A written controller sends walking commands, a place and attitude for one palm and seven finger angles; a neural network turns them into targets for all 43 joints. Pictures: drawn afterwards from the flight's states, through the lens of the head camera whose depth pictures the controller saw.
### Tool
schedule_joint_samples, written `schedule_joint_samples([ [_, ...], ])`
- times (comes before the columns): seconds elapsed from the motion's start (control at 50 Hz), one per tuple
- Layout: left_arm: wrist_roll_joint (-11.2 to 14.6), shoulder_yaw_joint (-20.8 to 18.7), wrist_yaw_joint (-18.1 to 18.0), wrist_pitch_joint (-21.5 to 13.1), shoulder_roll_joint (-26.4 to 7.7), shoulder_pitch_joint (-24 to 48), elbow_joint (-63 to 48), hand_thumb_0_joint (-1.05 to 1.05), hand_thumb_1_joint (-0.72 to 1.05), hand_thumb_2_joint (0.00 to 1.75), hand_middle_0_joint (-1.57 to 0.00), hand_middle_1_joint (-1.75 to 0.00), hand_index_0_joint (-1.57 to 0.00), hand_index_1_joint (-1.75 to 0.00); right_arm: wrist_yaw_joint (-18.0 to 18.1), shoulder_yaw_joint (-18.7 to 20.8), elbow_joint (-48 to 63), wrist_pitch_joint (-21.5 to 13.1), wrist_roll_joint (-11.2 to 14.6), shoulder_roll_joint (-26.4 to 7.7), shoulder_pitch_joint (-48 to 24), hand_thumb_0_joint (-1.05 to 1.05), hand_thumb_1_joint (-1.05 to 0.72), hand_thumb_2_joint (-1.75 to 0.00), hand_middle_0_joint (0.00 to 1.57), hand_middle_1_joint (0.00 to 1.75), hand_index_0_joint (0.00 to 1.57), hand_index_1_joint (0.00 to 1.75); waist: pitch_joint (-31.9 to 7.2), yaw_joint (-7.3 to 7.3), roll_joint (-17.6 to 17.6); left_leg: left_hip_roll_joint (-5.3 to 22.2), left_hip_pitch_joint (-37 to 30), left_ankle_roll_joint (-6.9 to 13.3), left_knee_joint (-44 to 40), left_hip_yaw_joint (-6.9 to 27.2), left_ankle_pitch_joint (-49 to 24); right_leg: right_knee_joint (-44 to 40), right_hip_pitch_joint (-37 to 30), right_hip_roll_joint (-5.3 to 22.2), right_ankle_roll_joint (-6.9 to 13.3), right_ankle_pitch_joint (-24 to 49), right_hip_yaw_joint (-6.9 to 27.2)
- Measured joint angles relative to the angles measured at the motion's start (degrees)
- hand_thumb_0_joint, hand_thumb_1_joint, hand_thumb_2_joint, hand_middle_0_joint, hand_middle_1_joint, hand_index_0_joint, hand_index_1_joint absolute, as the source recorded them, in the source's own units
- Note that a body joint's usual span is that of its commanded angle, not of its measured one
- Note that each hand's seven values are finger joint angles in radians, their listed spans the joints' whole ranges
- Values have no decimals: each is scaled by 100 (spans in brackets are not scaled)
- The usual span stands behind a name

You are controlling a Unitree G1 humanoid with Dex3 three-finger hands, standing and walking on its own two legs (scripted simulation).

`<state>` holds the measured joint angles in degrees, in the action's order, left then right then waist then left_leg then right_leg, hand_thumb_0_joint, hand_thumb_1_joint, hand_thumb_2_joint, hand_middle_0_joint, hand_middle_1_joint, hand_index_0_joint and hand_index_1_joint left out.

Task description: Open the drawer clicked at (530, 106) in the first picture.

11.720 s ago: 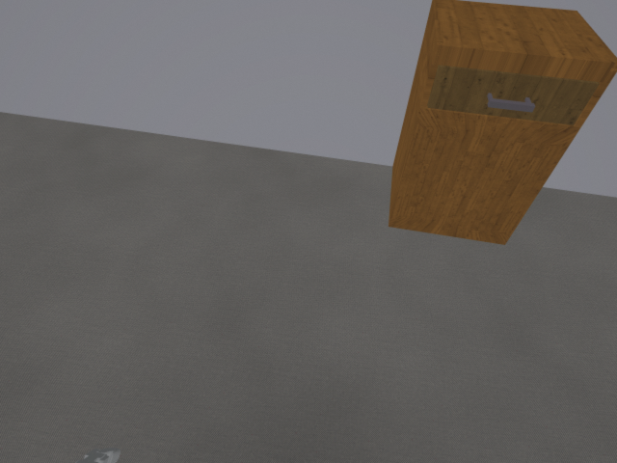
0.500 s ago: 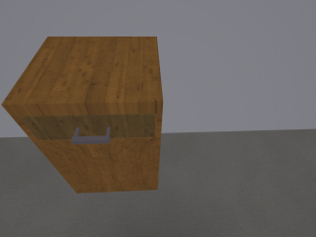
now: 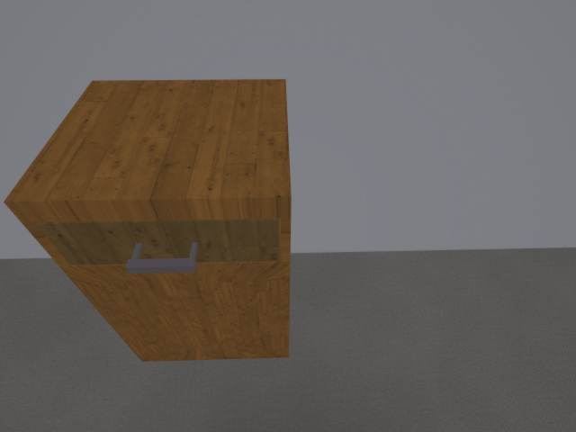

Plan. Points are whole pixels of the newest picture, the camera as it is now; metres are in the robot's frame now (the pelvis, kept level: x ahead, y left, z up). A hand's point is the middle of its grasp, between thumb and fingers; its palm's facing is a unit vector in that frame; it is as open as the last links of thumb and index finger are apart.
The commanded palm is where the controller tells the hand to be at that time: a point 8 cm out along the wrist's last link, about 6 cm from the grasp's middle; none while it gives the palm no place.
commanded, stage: look again from close up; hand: left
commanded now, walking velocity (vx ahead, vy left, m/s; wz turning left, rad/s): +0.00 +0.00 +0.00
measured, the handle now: (164, 256) +0.45 +0.28 -0.10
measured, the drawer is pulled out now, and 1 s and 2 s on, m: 0.00 0.00 0.00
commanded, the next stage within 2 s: shuffle to correct the standing spot in 0.52 s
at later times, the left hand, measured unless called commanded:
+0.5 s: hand out of the picture -0.04 +0.13 -0.17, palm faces +0.05 -0.98 -0.19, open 7.4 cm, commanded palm none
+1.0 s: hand out of the picture -0.07 +0.20 -0.17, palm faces +0.14 -0.95 -0.27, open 7.4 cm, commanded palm none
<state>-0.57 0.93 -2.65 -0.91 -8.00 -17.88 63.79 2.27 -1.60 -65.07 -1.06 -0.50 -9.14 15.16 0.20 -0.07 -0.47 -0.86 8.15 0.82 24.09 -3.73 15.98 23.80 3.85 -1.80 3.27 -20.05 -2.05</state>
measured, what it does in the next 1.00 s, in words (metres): lifts its left foot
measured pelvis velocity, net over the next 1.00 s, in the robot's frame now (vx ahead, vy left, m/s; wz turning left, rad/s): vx -0.04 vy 0.00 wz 0.08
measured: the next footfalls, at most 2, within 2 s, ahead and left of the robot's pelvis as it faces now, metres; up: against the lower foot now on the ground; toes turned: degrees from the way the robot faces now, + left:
left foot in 1.14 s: -0.02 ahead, +0.20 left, +0.00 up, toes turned +7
right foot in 1.46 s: -0.01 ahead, -0.06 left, +0.00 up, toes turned +3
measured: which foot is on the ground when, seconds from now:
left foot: down 0.00-0.76, up 0.78-1.00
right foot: down 0.00-1.00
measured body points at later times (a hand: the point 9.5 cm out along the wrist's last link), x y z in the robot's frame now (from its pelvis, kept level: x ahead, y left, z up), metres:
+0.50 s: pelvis -0.01 -0.03 +0.00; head +0.00 -0.03 +0.45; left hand -0.04 +0.19 -0.16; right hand -0.02 -0.23 -0.17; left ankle -0.04 +0.11 -0.74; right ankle -0.08 -0.08 -0.74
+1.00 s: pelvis -0.04 +0.00 +0.00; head -0.01 +0.00 +0.45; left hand -0.08 +0.25 -0.15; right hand +0.04 -0.23 -0.16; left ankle -0.06 +0.15 -0.67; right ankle -0.08 -0.08 -0.74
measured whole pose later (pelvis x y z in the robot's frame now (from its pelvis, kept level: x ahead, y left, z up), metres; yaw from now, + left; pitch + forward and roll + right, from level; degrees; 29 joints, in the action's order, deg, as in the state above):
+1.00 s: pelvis -0.04 +0.00 +0.00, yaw +5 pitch -1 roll +3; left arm -2.0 -2.5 -3.0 0.5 -10.4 -18.0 58.8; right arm 0.5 2.7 -57.8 4.3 -0.6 -10.9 10.3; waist 4.5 2.0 -2.5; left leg -0.4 25.7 -2.4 56.9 -0.9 25.7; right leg 30.1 9.3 2.7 3.3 -20.3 -5.6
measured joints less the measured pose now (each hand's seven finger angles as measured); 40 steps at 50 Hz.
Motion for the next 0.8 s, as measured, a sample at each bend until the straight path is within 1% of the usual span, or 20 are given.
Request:
schedule_joint_samples([
  [0.42,11,-6,-8,-14,103,-224,83,1,91,90,-20,-29,-20,-30,-4,-14,-84,47,16,125,179,0,-91,-90,20,30,20,30,32,18,31,177,2,-185,-56,79,-94,-157,-49,-185,179,124,-66],
  [0.7,9,-37,-24,-1,141,-245,53,1,91,90,-20,-29,-20,-30,17,8,-34,89,26,151,210,1,-91,-90,20,30,20,30,24,41,27,230,74,-238,26,134,-102,-127,-13,-240,229,143,-119],
  [0.76,-2,-103,-43,36,133,-200,-64,1,91,90,-20,-29,-20,-30,7,59,104,168,25,117,204,1,-91,-90,20,30,20,30,67,62,39,200,269,-214,261,156,-76,107,159,-201,234,60,-170],
  [0.78,-11,-133,-51,44,121,-179,-112,1,91,90,-20,-29,-20,-30,3,86,155,209,21,100,196,1,-91,-90,20,30,20,30,90,68,45,193,389,-188,480,147,-39,197,211,-179,235,22,-205],
  [0.8,-25,-161,-60,52,102,-157,-158,1,91,90,-20,-29,-20,-30,-1,121,202,257,18,84,183,1,-91,-90,20,30,20,30,118,78,39,173,541,-169,819,139,192,279,251,-145,238,-15,-244],
])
